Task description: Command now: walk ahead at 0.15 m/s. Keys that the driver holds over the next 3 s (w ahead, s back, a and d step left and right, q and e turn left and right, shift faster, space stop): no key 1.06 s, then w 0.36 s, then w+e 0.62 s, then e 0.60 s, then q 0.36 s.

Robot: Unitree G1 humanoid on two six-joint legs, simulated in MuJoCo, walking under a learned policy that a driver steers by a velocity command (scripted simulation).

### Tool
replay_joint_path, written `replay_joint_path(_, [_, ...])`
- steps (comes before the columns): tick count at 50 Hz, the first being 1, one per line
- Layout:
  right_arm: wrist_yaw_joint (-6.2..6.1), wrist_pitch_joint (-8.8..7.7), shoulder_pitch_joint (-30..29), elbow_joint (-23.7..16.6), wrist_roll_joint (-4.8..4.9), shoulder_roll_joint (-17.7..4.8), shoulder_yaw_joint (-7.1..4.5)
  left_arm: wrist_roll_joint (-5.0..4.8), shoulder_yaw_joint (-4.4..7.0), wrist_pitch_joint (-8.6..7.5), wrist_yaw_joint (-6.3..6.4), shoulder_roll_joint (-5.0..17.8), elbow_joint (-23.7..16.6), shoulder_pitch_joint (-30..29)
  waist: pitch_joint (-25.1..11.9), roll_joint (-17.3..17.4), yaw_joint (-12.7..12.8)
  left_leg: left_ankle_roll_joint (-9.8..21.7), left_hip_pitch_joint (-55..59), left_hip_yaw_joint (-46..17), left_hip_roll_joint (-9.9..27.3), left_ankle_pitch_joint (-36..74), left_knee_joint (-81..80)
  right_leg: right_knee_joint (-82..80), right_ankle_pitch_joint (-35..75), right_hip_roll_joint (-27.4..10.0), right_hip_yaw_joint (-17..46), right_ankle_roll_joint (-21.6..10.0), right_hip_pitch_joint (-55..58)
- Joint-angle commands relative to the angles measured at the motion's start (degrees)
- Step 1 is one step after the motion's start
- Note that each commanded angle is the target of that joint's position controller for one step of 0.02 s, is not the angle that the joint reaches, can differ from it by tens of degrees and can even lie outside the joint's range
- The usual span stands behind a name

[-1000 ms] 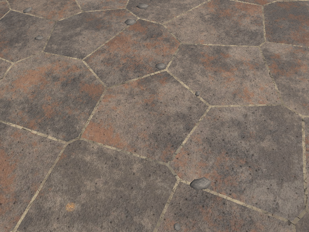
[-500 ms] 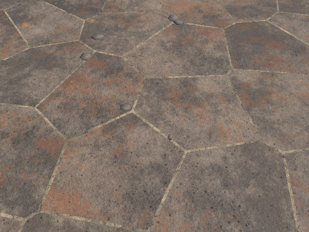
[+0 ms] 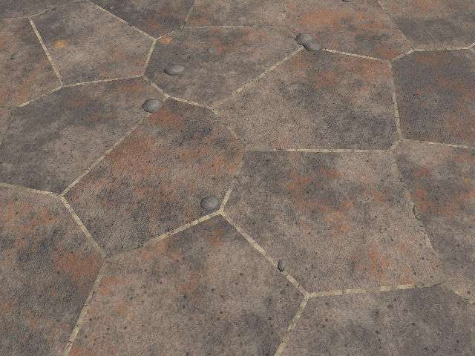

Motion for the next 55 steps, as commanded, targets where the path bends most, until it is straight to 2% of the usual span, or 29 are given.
replay_joint_path(1, [0.02,0.41,2.15,-1.17,0.03,-3.35,-0.58,-0.42,1.70,0.08,0.64,9.27,-1.97,-1.24,-6.17,-7.44,-1.67,0.05,10.41,1.12,-1.49,4.11,-5.52,-1.14,35.17,-14.70,4.67,-7.67,-0.20])
replay_joint_path(3, [0.13,0.37,1.23,-1.32,-0.31,-4.11,-0.84,-0.85,1.64,0.64,0.75,8.91,-1.27,-1.77,-5.29,-7.37,-2.00,1.19,11.60,1.05,-1.88,2.53,-9.00,1.28,30.45,-15.33,6.05,-7.13,0.70])
replay_joint_path(4, [0.20,0.20,2.25,-0.83,-0.63,-4.22,-1.00,-1.35,1.52,0.92,0.88,8.50,-1.13,-2.70,-5.23,-6.79,-3.22,2.07,14.37,1.57,-2.36,5.06,-13.15,3.59,26.68,-14.57,6.09,-5.96,0.36])
replay_joint_path(5, [0.14,0.04,3.46,-0.16,-1.10,-5.48,-1.45,-1.52,1.31,1.03,0.90,7.71,-0.55,-1.19,-5.53,-5.01,-3.66,3.17,18.41,0.93,-2.12,12.70,-17.92,6.19,21.44,-12.40,6.10,-3.74,-0.06])
replay_joint_path(6, [-0.19,-0.06,4.91,0.29,-1.40,-8.51,-2.15,-0.54,1.04,0.87,1.02,6.68,-0.41,1.08,-7.43,-1.56,-2.50,4.53,24.38,-2.97,1.94,30.10,-16.97,9.89,13.68,-9.18,4.68,-1.18,-2.07])
replay_joint_path(7, [-0.51,0.36,3.72,0.31,-1.28,-9.89,-2.23,0.27,0.65,0.61,0.94,4.33,1.22,8.74,-10.45,5.25,2.44,9.25,32.83,-7.00,6.75,38.09,-13.22,11.54,-2.15,-5.55,3.23,1.31,-8.29])
replay_joint_path(8, [-0.34,0.92,3.95,0.94,-0.84,-5.43,-1.32,0.12,0.20,1.15,1.43,3.03,1.83,8.36,-11.38,7.31,0.99,12.34,32.37,-9.54,8.35,32.13,-13.93,13.00,-10.56,-4.73,2.33,3.16,-9.14])
replay_joint_path(9, [-0.01,1.29,2.82,1.15,-0.46,-3.73,-0.95,-0.34,0.40,2.08,1.77,4.33,1.32,5.83,-9.79,6.10,0.62,12.17,29.23,-10.69,7.66,23.00,-15.51,11.90,-11.10,-4.93,2.78,3.72,-8.82])
replay_joint_path(10, [0.23,1.57,0.39,0.64,-0.43,-4.02,-0.96,-0.69,0.58,3.07,2.19,5.40,1.09,3.79,-8.39,4.65,0.69,10.63,26.04,-9.84,5.90,16.28,-16.39,10.65,-9.48,-5.08,2.93,3.69,-7.52])
replay_joint_path(11, [0.43,1.62,-1.53,0.07,-0.41,-4.23,-0.94,-0.66,0.87,3.95,2.41,6.54,1.30,2.80,-6.65,3.38,0.61,9.05,23.17,-7.86,4.04,13.34,-16.48,9.36,-8.17,-5.07,2.84,3.47,-6.41])
replay_joint_path(13, [0.59,1.27,-2.14,0.49,-0.17,-4.99,-1.20,-0.36,0.85,4.90,2.52,6.65,1.94,3.00,-6.01,2.32,0.52,7.10,21.86,-5.22,1.85,12.56,-15.75,8.40,-6.44,-5.52,2.95,3.04,-4.71])
replay_joint_path(17, [0.21,1.14,-0.77,2.16,0.08,-4.54,-1.27,-0.57,0.79,4.52,2.29,6.10,3.13,2.73,-7.72,-0.68,-0.57,7.21,25.39,-3.00,0.38,20.80,-12.35,8.44,-0.24,-6.24,3.21,3.09,-3.49])
replay_joint_path(22, [-0.20,2.21,-1.80,2.98,0.10,-4.15,-1.37,-0.57,0.55,4.62,2.32,4.98,4.48,3.14,-5.81,-2.10,-0.75,7.41,25.26,-2.34,-0.29,17.11,-12.32,8.39,-1.74,-6.23,2.82,3.30,-4.48])
replay_joint_path(35, [-0.74,3.61,-2.90,4.88,0.01,-3.30,-1.35,-0.35,-0.07,3.85,2.83,3.54,6.41,6.44,-0.56,-2.40,-1.33,5.33,23.94,-1.24,-2.11,2.75,-14.75,5.88,-10.51,-6.85,3.09,2.85,-8.73])
replay_joint_path(53, [-1.06,3.66,-0.71,7.54,0.07,-2.55,-0.87,-0.45,-0.32,3.06,2.91,1.43,6.76,10.93,0.73,-2.88,-1.61,4.70,23.58,-1.11,-2.66,0.99,-15.45,4.57,-11.17,-6.70,3.14,2.58,-9.31])
replay_joint_path(54, [-1.07,3.71,0.38,8.17,0.05,-2.08,-0.73,-0.50,-0.33,3.13,2.93,1.16,7.28,12.26,-0.26,-3.26,-1.50,4.65,23.80,-0.41,-3.36,-5.30,-15.41,3.74,-16.17,-6.63,3.16,2.19,-8.90])
replay_joint_path(55, [-1.11,3.75,0.73,8.36,0.30,-2.47,-0.90,-0.77,-0.01,3.26,3.03,2.06,7.24,12.61,0.93,-4.17,-1.44,4.50,22.11,0.84,-4.65,-13.46,-14.26,2.96,-22.29,-6.91,4.02,1.16,-9.55])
